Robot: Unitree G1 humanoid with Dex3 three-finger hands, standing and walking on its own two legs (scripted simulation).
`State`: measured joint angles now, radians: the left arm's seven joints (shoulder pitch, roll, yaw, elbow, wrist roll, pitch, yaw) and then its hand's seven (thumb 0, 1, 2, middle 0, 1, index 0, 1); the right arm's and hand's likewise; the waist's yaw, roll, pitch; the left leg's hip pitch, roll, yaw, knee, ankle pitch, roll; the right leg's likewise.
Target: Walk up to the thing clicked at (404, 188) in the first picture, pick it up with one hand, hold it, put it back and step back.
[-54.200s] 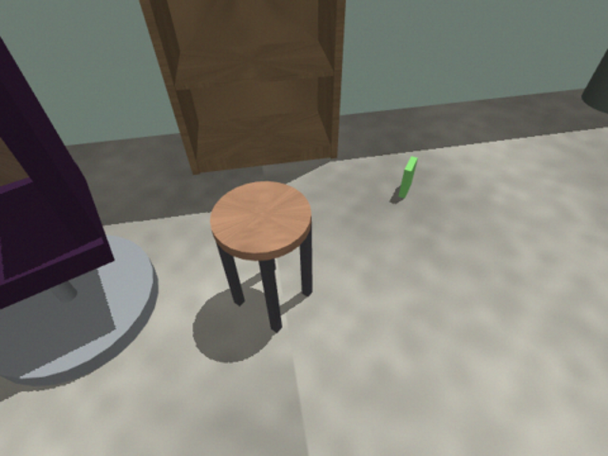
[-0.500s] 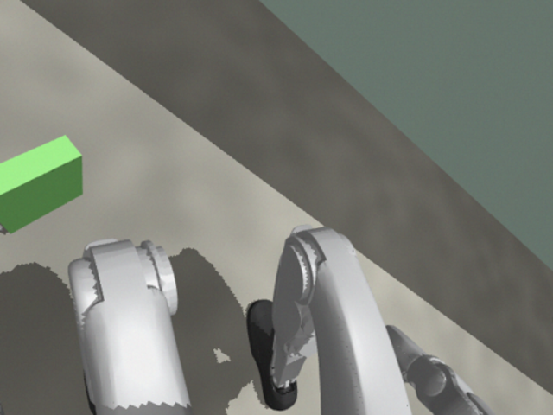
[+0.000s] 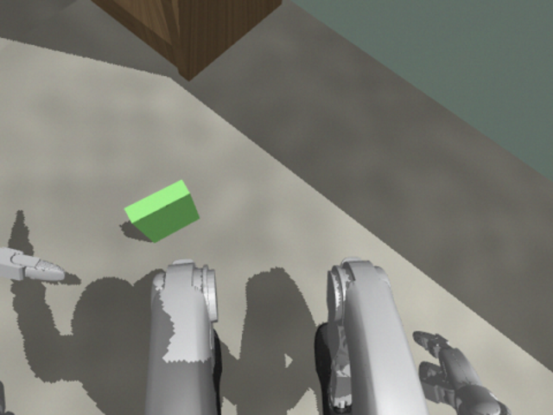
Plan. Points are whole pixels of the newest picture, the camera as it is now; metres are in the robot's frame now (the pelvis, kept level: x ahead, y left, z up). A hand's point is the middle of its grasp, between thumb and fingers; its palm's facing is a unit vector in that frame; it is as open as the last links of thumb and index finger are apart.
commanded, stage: home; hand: left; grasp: from the side
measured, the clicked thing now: (166, 214) +0.45 +0.25 -0.30
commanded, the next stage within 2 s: none
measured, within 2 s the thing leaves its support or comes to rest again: neither
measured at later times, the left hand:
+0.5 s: hand out of the picture +0.27 +0.26 +0.14, palm faces +0.23 -0.89 -0.40, open 17.5 cm
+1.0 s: hand out of the picture +0.24 +0.21 +0.28, palm faces +0.23 -0.93 -0.30, open 17.7 cm
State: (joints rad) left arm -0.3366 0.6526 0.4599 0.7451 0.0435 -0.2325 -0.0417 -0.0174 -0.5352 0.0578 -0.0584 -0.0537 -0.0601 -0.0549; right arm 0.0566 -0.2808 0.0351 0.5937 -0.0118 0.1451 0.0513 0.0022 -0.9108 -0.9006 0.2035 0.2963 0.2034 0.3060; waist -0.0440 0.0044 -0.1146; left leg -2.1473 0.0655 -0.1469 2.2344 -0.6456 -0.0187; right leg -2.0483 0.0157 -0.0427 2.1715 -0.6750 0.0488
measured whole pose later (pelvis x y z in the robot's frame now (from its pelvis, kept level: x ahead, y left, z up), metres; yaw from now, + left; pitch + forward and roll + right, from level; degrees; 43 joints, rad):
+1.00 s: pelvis +0.10 +0.01 +0.33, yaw +8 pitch +9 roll -3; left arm 0.50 0.21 -0.02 -0.08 -0.01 0.31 0.16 -0.01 -0.59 0.01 -0.05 -0.05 -0.05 -0.05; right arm 0.29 -0.19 0.04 0.47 0.02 -0.09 -0.19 0.01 -0.90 -0.90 0.20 0.30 0.20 0.31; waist -0.03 0.05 -0.15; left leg -0.69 0.06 -0.02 1.01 -0.49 -0.02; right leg -0.61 -0.03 -0.04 0.94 -0.49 0.04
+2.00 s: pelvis +0.08 -0.01 +0.34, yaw +8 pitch +7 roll -2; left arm 0.47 0.20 -0.01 0.00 -0.01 0.26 0.13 -0.02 -0.58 0.03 -0.05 -0.05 -0.05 -0.05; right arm 0.27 -0.21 0.03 0.51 0.01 -0.14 -0.18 0.01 -0.90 -0.90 0.20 0.30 0.20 0.31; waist -0.02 0.03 -0.10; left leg -0.65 0.07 -0.03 0.95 -0.42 -0.04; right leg -0.58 -0.02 -0.05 0.92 -0.45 0.02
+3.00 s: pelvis +0.08 -0.01 +0.34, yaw +8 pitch +7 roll -2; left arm 0.46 0.20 -0.01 0.00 0.00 0.26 0.14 -0.01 -0.16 0.45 -0.17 -0.24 -0.17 -0.24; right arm 0.28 -0.21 0.02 0.52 0.01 -0.14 -0.18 0.01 -0.90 -0.90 0.20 0.30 0.20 0.31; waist -0.02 0.03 -0.10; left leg -0.64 0.06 -0.03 0.94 -0.43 -0.04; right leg -0.57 -0.02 -0.04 0.91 -0.45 0.02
